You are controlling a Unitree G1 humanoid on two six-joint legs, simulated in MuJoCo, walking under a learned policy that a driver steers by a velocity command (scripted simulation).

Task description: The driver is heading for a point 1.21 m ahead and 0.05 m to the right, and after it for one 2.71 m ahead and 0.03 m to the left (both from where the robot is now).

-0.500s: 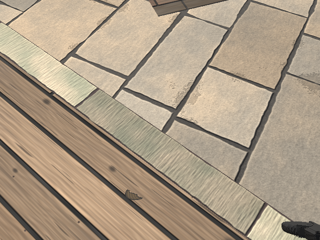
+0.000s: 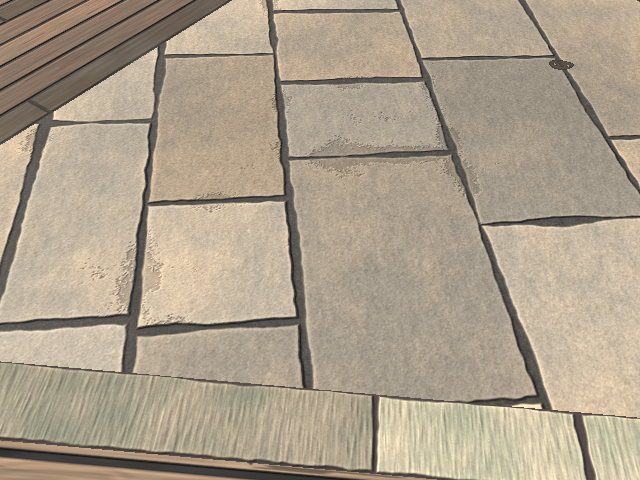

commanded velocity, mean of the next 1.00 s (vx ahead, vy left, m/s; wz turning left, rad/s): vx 0.67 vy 0.00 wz -0.01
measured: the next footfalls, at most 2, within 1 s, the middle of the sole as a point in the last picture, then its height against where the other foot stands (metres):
right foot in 0.40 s outside the picture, level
left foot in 0.86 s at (398, 446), level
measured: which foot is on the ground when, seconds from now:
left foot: down 0.00-0.42, up 0.44-0.84, down 0.86-1.00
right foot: up 0.00-0.38, down 0.40-0.86, up 0.88-1.00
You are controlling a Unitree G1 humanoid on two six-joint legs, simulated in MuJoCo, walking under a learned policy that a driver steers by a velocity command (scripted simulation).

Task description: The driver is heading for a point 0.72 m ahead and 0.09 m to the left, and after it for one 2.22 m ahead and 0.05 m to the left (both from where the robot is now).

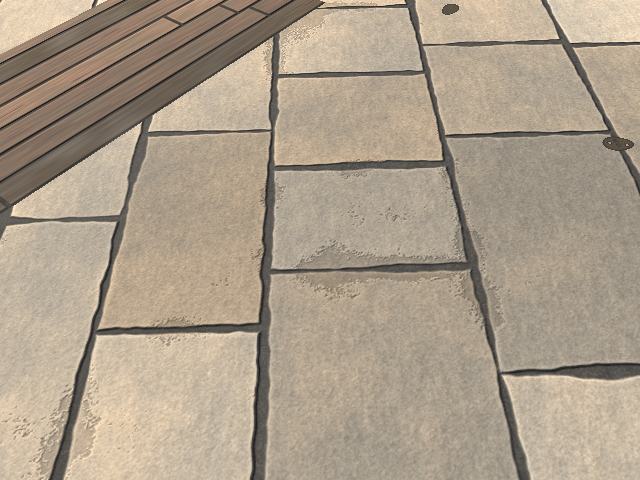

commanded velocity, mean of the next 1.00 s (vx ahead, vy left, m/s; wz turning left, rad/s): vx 0.99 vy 0.00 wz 0.52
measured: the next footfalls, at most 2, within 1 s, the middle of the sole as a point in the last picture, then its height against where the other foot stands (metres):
right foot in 0.38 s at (406, 468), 0.13 m lower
left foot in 0.78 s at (256, 377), level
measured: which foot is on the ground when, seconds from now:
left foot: down 0.00-0.36, up 0.38-0.76, down 0.78-1.00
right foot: up 0.00-0.36, down 0.38-0.76, up 0.78-1.00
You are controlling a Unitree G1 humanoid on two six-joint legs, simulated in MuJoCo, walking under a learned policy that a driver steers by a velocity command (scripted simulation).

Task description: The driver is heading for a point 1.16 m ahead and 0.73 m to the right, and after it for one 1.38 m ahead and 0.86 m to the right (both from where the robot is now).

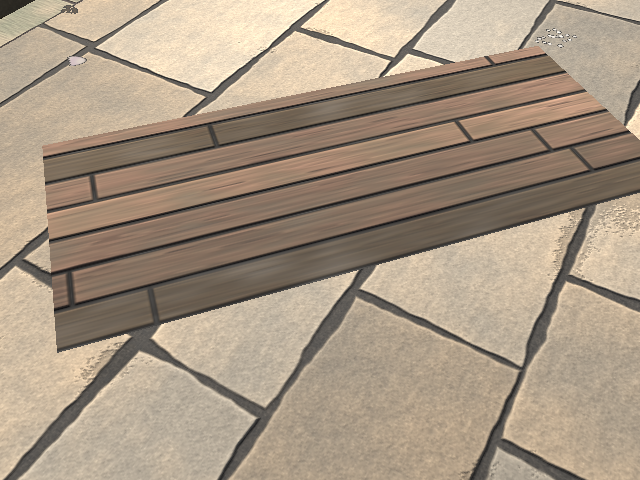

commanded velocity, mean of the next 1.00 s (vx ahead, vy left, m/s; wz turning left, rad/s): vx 0.45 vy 0.00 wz -0.90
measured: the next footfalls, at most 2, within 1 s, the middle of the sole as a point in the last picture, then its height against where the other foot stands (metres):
right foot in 0.20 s outside the picture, level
left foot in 0.56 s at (365, 374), level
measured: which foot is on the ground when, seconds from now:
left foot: down 0.00-0.20, up 0.22-0.54, down 0.56-0.98, up 1.00-1.00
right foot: up 0.00-0.18, down 0.20-0.56, up 0.58-0.96, down 0.98-1.00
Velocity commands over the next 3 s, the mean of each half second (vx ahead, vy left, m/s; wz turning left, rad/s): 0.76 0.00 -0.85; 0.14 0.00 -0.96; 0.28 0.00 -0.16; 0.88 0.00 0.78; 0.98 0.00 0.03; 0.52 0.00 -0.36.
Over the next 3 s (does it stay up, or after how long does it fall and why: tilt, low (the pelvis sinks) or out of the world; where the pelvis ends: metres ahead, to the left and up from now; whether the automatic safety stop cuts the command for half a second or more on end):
stays up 1.51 -0.82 0.00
